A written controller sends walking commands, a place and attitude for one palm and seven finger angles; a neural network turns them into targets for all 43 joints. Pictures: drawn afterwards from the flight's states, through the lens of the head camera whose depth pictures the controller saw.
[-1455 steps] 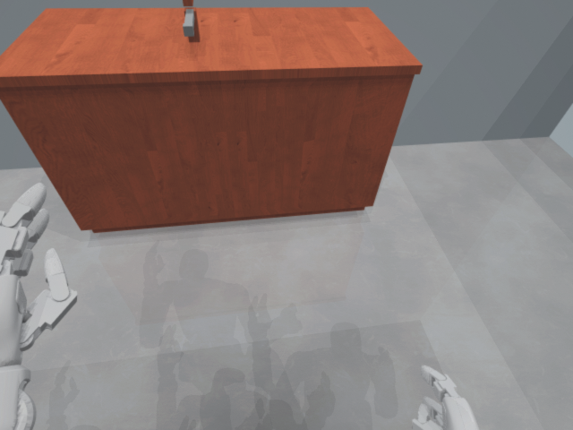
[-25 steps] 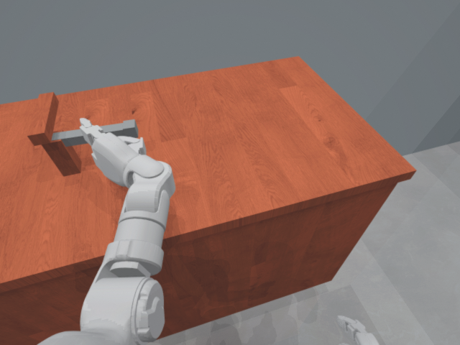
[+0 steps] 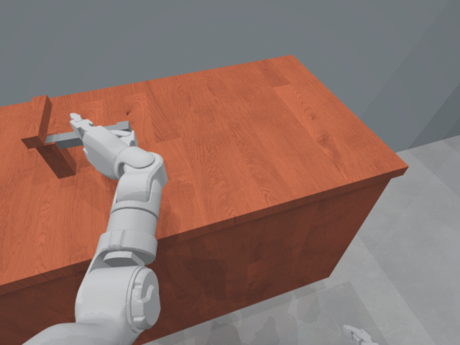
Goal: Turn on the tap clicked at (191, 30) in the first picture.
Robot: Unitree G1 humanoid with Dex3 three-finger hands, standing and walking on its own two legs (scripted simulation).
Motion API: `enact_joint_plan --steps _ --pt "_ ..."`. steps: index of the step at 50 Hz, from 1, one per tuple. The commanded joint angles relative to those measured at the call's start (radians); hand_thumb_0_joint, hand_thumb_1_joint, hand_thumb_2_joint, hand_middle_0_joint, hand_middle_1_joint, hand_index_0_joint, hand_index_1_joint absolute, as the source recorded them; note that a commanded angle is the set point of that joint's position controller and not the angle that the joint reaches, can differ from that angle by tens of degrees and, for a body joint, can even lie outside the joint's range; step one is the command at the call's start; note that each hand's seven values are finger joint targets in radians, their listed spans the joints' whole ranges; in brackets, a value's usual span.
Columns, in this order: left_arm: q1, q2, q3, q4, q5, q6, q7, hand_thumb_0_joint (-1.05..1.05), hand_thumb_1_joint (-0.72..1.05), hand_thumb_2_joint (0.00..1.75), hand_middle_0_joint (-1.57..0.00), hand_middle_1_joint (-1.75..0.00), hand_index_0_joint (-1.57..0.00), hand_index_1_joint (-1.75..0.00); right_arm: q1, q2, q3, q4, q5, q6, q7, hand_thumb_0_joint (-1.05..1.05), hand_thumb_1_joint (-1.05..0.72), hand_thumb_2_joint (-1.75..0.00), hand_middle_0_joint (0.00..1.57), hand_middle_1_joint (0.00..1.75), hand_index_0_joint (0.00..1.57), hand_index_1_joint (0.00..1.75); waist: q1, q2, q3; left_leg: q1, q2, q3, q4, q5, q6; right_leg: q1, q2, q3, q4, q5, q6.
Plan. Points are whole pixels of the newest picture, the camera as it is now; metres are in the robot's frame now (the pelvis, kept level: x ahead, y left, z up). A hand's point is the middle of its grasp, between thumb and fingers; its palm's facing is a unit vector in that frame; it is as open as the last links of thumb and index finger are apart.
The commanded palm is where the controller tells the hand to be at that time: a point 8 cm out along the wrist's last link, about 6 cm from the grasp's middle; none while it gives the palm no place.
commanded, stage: lift the hand up off the lever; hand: left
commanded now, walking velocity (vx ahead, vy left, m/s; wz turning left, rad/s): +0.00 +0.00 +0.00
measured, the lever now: (124, 130) +0.52 +0.24 +0.10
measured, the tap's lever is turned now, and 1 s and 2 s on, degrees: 86 86 86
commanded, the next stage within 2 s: draw the hand back beside the body in 0.78 s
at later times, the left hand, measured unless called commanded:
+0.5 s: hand (125, 133) +0.42 +0.19 +0.17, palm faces +0.79 -0.60 -0.08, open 7.8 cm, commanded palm +0.37 +0.20 +0.18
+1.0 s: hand (136, 128) +0.42 +0.17 +0.19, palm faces +0.60 -0.79 -0.07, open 7.8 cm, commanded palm +0.35 +0.21 +0.18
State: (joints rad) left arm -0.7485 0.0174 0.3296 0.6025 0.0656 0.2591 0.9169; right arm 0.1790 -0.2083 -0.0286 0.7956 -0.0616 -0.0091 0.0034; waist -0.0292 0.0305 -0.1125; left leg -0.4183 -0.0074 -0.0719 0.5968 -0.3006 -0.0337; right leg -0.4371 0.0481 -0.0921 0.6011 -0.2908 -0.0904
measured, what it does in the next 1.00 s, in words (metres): stands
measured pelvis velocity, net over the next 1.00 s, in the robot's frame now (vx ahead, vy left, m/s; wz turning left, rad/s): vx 0.01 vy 0.00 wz -0.02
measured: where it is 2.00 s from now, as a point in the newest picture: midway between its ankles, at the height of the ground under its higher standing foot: outside the picture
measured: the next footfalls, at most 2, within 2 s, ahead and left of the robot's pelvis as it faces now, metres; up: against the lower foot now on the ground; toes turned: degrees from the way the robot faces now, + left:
none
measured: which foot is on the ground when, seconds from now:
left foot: down 0.00-1.00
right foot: down 0.00-1.00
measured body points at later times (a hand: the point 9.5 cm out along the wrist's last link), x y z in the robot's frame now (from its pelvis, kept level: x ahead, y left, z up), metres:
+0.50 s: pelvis +0.01 +0.00 +0.00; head +0.00 -0.01 +0.45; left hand +0.37 +0.22 +0.18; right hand +0.19 -0.22 -0.10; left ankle +0.00 +0.15 -0.73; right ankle +0.01 -0.06 -0.73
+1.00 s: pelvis +0.01 +0.00 +0.01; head +0.00 -0.02 +0.46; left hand +0.38 +0.21 +0.19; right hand +0.17 -0.23 -0.10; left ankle +0.00 +0.15 -0.73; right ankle +0.01 -0.06 -0.73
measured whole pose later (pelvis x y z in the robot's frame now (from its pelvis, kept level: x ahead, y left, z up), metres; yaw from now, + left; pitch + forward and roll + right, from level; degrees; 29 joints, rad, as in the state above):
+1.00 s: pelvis +0.01 +0.00 +0.01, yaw -1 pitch +2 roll +1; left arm -0.57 0.05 0.18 0.29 0.03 0.33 0.62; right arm 0.12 -0.19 0.00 0.74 -0.02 0.06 -0.05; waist 0.01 0.02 -0.06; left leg -0.26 -0.01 -0.05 0.51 -0.28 -0.02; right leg -0.30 0.05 -0.07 0.54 -0.28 -0.09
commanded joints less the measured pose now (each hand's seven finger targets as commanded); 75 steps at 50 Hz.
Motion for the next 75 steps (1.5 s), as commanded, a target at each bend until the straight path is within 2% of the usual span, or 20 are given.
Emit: enact_joint_plan --steps 1,7,15,23,35,44,45,46,47,50,52,54,55,56,57,60,63,66,69,75 --pt "-0.482 0.130 -0.062 -0.259 0.042 -0.054 0.006 0.00 0.90 0.90 -0.15 -0.15 -0.15 -0.15 -0.095 -0.105 -0.033 -0.134 0.004 -0.050 -0.006 0.00 -0.90 -0.90 0.20 0.30 0.20 0.30 0.012 -0.062 -0.340 0.061 -0.020 0.069 -0.037 0.217 0.041 0.254 -0.071 0.063 -0.092 0.284 0.081" --pt "-0.395 0.088 -0.093 -0.311 0.032 -0.023 -0.005 0.00 0.90 0.90 -0.15 -0.15 -0.15 -0.15 -0.113 -0.103 -0.034 -0.145 0.007 -0.043 0.001 0.00 -0.90 -0.90 0.20 0.30 0.20 0.30 0.027 -0.067 -0.325 0.097 -0.014 0.073 -0.043 0.287 0.033 0.278 -0.067 0.046 -0.082 0.358 0.074" --pt "-0.372 0.130 -0.063 -0.382 0.026 0.013 -0.012 0.00 0.90 0.90 -0.15 -0.15 -0.15 -0.15 -0.167 -0.099 -0.026 -0.149 0.013 -0.031 -0.008 0.00 -0.90 -0.90 0.20 0.30 0.20 0.30 0.049 -0.079 -0.305 0.110 -0.014 0.078 -0.062 0.289 0.032 0.314 -0.076 0.054 -0.106 0.368 0.077" --pt "-0.428 0.028 -0.168 -0.351 0.015 0.044 -0.032 0.00 0.90 0.90 -0.15 -0.15 -0.15 -0.15 -0.205 -0.089 -0.014 -0.137 0.021 -0.041 -0.007 0.00 -0.90 -0.90 0.20 0.30 0.20 0.30 0.026 -0.075 -0.229 0.134 -0.014 0.067 -0.078 0.235 0.029 0.242 -0.067 0.048 -0.136 0.234 0.068" --pt "-0.387 0.082 -0.098 -0.354 0.005 0.068 -0.015 0.00 0.90 0.90 -0.15 -0.15 -0.15 -0.15 -0.221 -0.088 -0.012 -0.150 0.021 -0.013 -0.006 0.00 -0.90 -0.90 0.20 0.30 0.20 0.30 0.063 -0.107 -0.288 0.133 -0.017 0.061 -0.084 0.305 0.021 0.321 -0.073 0.044 -0.118 0.357 0.073" --pt "-0.434 0.080 -0.119 -0.382 0.019 0.059 -0.016 0.00 0.90 0.90 -0.15 -0.15 -0.15 -0.15 -0.230 -0.086 -0.010 -0.144 0.021 -0.021 -0.008 0.00 -0.90 -0.90 0.20 0.30 0.20 0.30 0.046 -0.085 -0.272 0.121 -0.016 0.074 -0.081 0.237 0.031 0.294 -0.078 0.063 -0.143 0.275 0.080" --pt "-0.384 0.078 -0.286 -0.491 0.046 0.037 -0.186 0.00 0.90 0.90 -0.15 -0.15 -0.15 -0.15 -0.179 -0.120 -0.016 -0.155 0.022 0.012 -0.035 0.00 -0.90 -0.90 0.20 0.30 0.20 0.30 -0.010 -0.130 -0.239 0.176 -0.020 0.077 -0.088 0.257 0.053 0.304 -0.064 0.080 -0.115 0.345 0.073" --pt "-0.352 0.179 -0.193 -0.534 0.028 0.014 -0.258 0.00 0.90 0.90 -0.15 -0.16 -0.15 -0.16 -0.163 -0.118 -0.024 -0.190 0.038 0.017 -0.055 0.00 -0.90 -0.90 0.20 0.30 0.20 0.30 0.011 -0.114 -0.302 0.204 -0.021 0.084 -0.087 0.283 0.065 0.343 -0.068 0.095 -0.119 0.414 0.078" --pt "-0.299 0.208 -0.191 -0.587 0.017 -0.002 -0.323 0.00 0.90 0.90 -0.15 -0.16 -0.15 -0.16 -0.163 -0.110 -0.015 -0.209 0.045 0.029 -0.073 0.00 -0.90 -0.90 0.20 0.30 0.20 0.30 0.028 -0.090 -0.331 0.220 -0.026 0.084 -0.095 0.302 0.070 0.390 -0.072 0.110 -0.115 0.483 0.084" --pt "0.001 0.247 -0.158 -0.603 -0.062 -0.020 -0.512 0.00 0.90 0.90 -0.16 -0.17 -0.16 -0.17 -0.161 -0.103 0.001 -0.252 0.076 0.060 -0.097 0.00 -0.90 -0.90 0.20 0.30 0.20 0.30 0.067 -0.075 -0.273 0.227 -0.017 0.078 -0.131 0.310 0.066 0.450 -0.067 0.110 -0.132 0.542 0.083" --pt "0.104 0.265 -0.099 -0.632 -0.137 0.008 -0.546 0.00 0.90 0.90 -0.16 -0.17 -0.16 -0.17 -0.201 -0.093 0.022 -0.280 0.102 0.063 -0.109 0.00 -0.90 -0.90 0.20 0.30 0.20 0.30 0.094 -0.108 -0.190 0.214 -0.014 0.082 -0.162 0.255 0.064 0.465 -0.072 0.122 -0.185 0.482 0.096" --pt "0.134 0.265 -0.082 -0.745 -0.165 0.041 -0.522 0.00 0.90 0.90 -0.16 -0.18 -0.16 -0.18 -0.238 -0.088 0.030 -0.298 0.109 0.050 -0.112 0.00 -0.90 -0.90 0.20 0.30 0.20 0.30 0.108 -0.105 -0.165 0.226 -0.013 0.083 -0.178 0.237 0.063 0.468 -0.075 0.131 -0.216 0.425 0.102" --pt "0.267 0.496 -0.037 -0.696 -0.141 -0.060 -0.620 0.00 0.90 0.90 -0.16 -0.18 -0.16 -0.18 -0.166 -0.114 0.020 -0.264 0.083 0.042 -0.089 0.00 -0.90 -0.90 0.20 0.30 0.20 0.30 0.055 -0.108 -0.082 0.234 0.007 0.079 -0.208 0.203 0.062 0.450 -0.090 0.135 -0.236 0.445 0.114" --pt "0.274 0.490 -0.034 -0.738 -0.154 -0.127 -0.667 0.00 0.90 0.90 -0.16 -0.19 -0.16 -0.19 -0.186 -0.105 0.023 -0.289 0.089 0.031 -0.080 0.00 -0.90 -0.90 0.20 0.30 0.20 0.30 0.078 -0.062 -0.108 0.236 -0.007 0.087 -0.224 0.212 0.067 0.484 -0.085 0.138 -0.226 0.439 0.108" --pt "0.263 0.485 -0.066 -0.818 -0.154 -0.188 -0.699 0.00 0.90 0.90 -0.16 -0.19 -0.16 -0.19 -0.200 -0.099 0.023 -0.307 0.090 0.013 -0.075 0.00 -0.90 -0.90 0.20 0.30 0.20 0.30 0.073 -0.028 -0.107 0.262 -0.008 0.089 -0.229 0.219 0.070 0.482 -0.088 0.143 -0.237 0.433 0.106" --pt "0.248 0.457 -0.138 -0.951 -0.150 -0.304 -0.753 0.00 0.90 0.90 -0.17 -0.20 -0.17 -0.20 -0.206 -0.102 0.016 -0.322 0.091 -0.040 -0.069 0.00 -0.90 -0.90 0.20 0.30 0.20 0.30 0.056 0.075 -0.076 0.363 -0.010 0.095 -0.241 0.237 0.070 0.407 -0.065 0.128 -0.290 0.326 0.080" --pt "0.293 0.437 -0.167 -0.893 -0.145 -0.358 -0.768 0.00 0.90 0.90 -0.17 -0.21 -0.17 -0.21 -0.186 -0.113 0.011 -0.311 0.085 -0.072 -0.069 0.00 -0.90 -0.90 0.20 0.30 0.20 0.30 0.042 -0.029 -0.030 0.388 -0.010 0.090 -0.258 0.196 0.076 0.374 -0.054 0.126 -0.336 0.240 0.081" --pt "0.344 0.389 -0.214 -0.846 -0.137 -0.393 -0.782 0.00 0.90 0.90 -0.17 -0.22 -0.17 -0.22 -0.173 -0.112 0.014 -0.296 0.086 -0.086 -0.070 0.00 -0.90 -0.90 0.20 0.30 0.20 0.30 0.035 0.003 0.016 0.413 -0.013 0.081 -0.284 0.161 0.076 0.342 -0.047 0.113 -0.359 0.165 0.071" --pt "0.414 0.404 -0.190 -0.838 -0.139 -0.415 -0.791 0.00 0.90 0.90 -0.18 -0.22 -0.18 -0.22 -0.178 -0.116 0.015 -0.300 0.083 -0.082 -0.071 0.00 -0.90 -0.90 0.20 0.30 0.20 0.30 0.047 -0.073 0.013 0.399 -0.014 0.075 -0.305 0.147 0.078 0.370 -0.043 0.106 -0.370 0.138 0.070" --pt "0.552 0.483 -0.073 -0.912 -0.141 -0.436 -0.804 0.00 0.90 0.90 -0.18 -0.24 -0.18 -0.24 -0.188 -0.109 0.020 -0.312 0.076 -0.066 -0.064 0.00 -0.90 -0.90 0.20 0.30 0.20 0.30 0.077 0.011 -0.017 0.396 -0.010 0.064 -0.329 0.225 0.066 0.446 -0.041 0.096 -0.363 0.221 0.055"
